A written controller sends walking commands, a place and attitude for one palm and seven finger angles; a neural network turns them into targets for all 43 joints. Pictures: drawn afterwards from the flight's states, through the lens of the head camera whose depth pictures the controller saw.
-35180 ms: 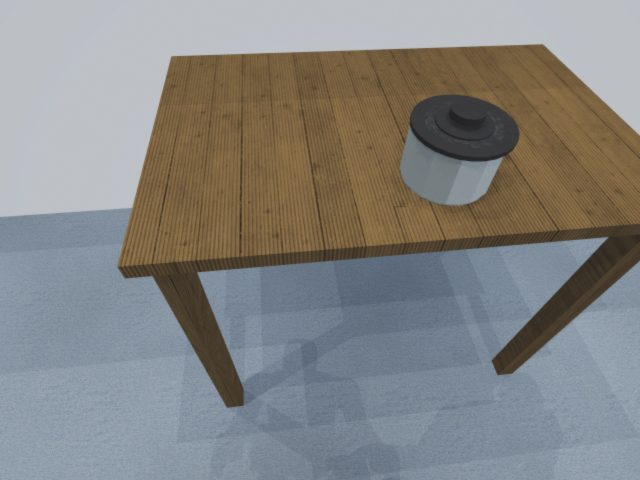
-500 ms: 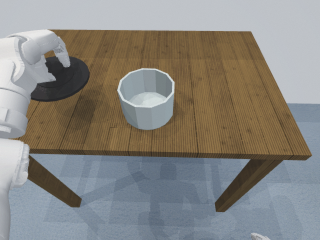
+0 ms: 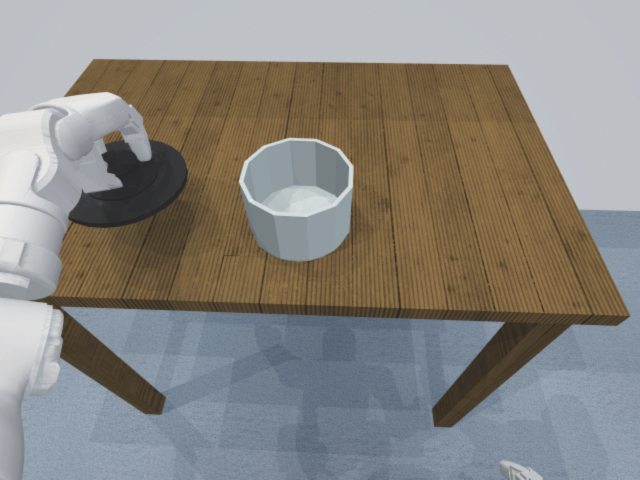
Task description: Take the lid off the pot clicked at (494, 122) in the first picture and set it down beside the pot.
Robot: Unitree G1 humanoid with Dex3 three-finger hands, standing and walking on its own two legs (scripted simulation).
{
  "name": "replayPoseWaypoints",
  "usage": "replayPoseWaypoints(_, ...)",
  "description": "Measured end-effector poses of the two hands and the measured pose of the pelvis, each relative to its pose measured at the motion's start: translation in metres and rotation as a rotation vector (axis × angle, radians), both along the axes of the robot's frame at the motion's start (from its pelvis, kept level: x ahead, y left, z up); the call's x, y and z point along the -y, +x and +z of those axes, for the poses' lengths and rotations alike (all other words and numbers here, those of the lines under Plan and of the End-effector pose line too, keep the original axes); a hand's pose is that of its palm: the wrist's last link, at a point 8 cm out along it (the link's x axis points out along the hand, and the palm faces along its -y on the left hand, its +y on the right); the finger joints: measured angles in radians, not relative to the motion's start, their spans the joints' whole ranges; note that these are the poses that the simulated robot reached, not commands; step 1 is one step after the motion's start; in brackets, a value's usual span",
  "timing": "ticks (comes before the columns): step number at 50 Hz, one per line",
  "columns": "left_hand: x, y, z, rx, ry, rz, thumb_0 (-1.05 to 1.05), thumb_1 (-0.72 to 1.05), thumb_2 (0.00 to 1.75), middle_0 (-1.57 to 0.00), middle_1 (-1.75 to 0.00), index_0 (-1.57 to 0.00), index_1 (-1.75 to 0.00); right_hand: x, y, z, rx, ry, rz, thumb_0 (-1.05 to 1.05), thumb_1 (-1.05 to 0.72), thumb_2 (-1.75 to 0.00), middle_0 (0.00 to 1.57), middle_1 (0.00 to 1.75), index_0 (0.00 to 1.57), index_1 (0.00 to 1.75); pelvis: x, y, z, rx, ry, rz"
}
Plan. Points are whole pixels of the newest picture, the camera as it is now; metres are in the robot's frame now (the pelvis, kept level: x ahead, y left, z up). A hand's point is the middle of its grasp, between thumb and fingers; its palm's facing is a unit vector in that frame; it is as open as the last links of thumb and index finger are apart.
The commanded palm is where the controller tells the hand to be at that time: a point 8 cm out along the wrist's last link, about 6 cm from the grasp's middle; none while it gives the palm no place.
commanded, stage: lower the lid onto the table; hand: left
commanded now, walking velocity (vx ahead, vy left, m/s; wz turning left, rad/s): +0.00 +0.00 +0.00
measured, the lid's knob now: (116, 165) +0.48 +0.26 +0.13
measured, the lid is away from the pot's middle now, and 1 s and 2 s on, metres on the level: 0.23 0.24 0.23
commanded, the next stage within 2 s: none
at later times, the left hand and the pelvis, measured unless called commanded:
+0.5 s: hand (115, 186) +0.45 +0.25 +0.13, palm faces -0.44 -0.09 -0.89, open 8.2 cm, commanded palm +0.46 +0.26 +0.20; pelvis +0.00 +0.00 +0.00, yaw +0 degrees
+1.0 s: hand (125, 198) +0.46 +0.26 +0.09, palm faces -0.49 -0.09 -0.87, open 8.2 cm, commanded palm +0.48 +0.27 +0.16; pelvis +0.00 +0.01 +0.00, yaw -1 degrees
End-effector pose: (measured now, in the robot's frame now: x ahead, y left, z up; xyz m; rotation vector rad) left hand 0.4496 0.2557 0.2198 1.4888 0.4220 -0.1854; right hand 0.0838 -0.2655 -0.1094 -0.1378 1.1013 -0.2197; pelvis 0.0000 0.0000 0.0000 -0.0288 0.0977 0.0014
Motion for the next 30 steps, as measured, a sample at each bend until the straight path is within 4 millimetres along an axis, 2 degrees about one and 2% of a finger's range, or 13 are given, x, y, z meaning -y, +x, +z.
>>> replayPoseWaypoints(12, 0.001, -0.002, -0.014, -0.023, -0.011, -0.023, 0.01, 0.12, 1.00, -0.62, -0.78, -0.65, -0.79, 0.000, -0.008, 0.000, -0.014, -0.011, -0.008, 0.01, -0.91, -0.90, 0.20, 0.30, 0.20, 0.30, -0.002, -0.003, -0.001, 0.000, -0.002, 0.003)
replayPoseWaypoints(30, -0.002, 0.005, -0.041, -0.080, -0.013, -0.049, 0.01, 0.13, 1.00, -0.61, -0.78, -0.65, -0.79, 0.001, -0.041, -0.003, -0.096, -0.031, -0.061, 0.01, -0.90, -0.90, 0.20, 0.30, 0.20, 0.30, -0.004, -0.003, -0.002, -0.016, -0.005, -0.008)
